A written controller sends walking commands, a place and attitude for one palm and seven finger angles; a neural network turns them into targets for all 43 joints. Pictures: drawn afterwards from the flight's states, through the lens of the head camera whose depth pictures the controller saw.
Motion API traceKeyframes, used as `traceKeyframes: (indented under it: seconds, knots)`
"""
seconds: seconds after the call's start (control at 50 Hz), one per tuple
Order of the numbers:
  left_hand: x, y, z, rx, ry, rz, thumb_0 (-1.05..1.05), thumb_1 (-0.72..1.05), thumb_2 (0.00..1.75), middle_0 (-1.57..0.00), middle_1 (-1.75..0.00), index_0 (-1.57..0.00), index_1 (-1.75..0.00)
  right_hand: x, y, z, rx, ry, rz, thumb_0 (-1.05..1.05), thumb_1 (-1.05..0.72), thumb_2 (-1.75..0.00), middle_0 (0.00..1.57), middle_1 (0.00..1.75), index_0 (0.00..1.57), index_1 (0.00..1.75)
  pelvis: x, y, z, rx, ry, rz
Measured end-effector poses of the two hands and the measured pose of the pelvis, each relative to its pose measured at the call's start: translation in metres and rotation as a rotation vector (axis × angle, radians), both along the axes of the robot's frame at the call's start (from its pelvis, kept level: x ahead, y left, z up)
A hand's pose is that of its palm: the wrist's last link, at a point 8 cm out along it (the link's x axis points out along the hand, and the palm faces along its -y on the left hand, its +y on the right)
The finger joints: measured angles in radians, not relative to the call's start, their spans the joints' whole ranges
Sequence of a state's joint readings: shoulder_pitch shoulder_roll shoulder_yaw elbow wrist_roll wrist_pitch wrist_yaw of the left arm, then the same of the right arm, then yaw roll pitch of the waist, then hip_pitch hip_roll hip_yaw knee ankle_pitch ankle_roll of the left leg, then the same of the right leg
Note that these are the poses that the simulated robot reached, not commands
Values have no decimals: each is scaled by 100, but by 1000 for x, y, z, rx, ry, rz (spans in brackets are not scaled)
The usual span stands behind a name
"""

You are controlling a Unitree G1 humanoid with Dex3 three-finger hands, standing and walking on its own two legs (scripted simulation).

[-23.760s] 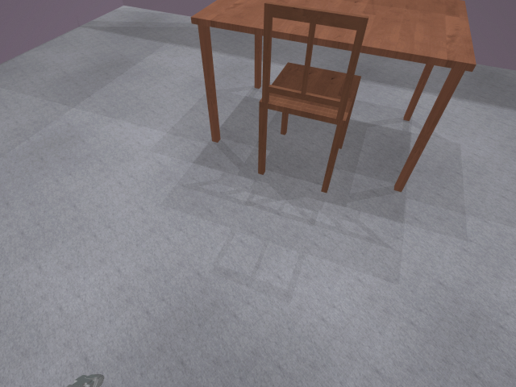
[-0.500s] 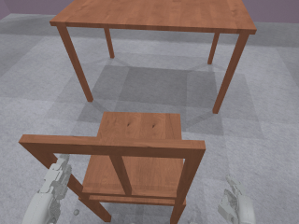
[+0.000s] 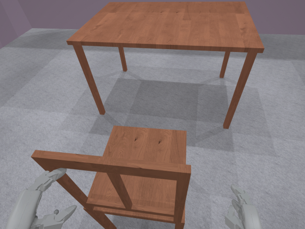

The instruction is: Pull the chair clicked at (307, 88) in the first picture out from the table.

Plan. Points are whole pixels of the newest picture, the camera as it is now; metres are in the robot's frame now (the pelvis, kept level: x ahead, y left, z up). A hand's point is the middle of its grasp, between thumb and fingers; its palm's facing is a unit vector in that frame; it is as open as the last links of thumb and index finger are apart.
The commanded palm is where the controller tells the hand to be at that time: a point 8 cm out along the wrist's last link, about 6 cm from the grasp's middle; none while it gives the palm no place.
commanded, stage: draw the hand back to the body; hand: left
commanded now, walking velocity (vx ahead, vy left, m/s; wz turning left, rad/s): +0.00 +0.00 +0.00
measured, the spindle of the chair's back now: (121, 191) +0.24 +0.14 -0.08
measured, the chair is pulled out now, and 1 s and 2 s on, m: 0.72 0.71 0.71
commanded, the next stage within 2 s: step back with the hand held close in 0.54 s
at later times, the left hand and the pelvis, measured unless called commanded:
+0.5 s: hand (33, 184) +0.16 +0.26 +0.13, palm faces +0.40 -0.72 -0.56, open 6.3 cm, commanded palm +0.13 +0.30 +0.18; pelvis +0.00 -0.01 +0.00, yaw +1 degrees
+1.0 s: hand (19, 169) +0.17 +0.28 +0.17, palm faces +0.36 -0.72 -0.59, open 7.4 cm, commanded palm +0.11 +0.31 +0.18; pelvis -0.03 +0.01 +0.01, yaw -1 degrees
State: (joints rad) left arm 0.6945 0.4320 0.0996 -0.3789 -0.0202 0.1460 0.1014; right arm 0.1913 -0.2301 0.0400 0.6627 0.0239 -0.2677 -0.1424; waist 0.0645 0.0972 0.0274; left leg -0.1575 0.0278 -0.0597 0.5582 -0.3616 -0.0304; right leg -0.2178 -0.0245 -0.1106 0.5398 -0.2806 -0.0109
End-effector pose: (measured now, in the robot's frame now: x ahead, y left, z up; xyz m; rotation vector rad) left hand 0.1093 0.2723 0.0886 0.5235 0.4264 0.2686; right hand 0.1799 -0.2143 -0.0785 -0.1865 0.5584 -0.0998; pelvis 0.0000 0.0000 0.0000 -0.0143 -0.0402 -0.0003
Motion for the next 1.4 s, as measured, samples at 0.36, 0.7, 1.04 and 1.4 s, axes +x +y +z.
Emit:
traceKeyframes:
  seconds: [0.36,0.7,1.04,1.4]
  knots:
    - [9,10,12,69,28,64,1,84,87,-20,-29,-52,-41,12,-7,-10,16,32,44,2,-90,-90,20,30,21,30,9,-9,1,14,-7,12]
    - [45,17,108,129,-581,64,1,90,90,-21,-30,-25,-32,8,-5,2,82,17,-22,2,-90,-90,20,30,21,30,-6,-7,5,14,-21,-10]
    - [21,39,104,228,-490,-58,2,89,90,-21,-30,-22,-30,-79,-21,-18,-23,269,-182,2,-90,-90,20,30,20,30,-36,16,5,24,42,-11]
    - [-28,48,99,188,-634,-8,2,89,90,-21,-30,-21,-30,-90,5,5,-43,117,-88,1,-90,-90,20,30,21,30,-76,19,-3,4,36,-2]
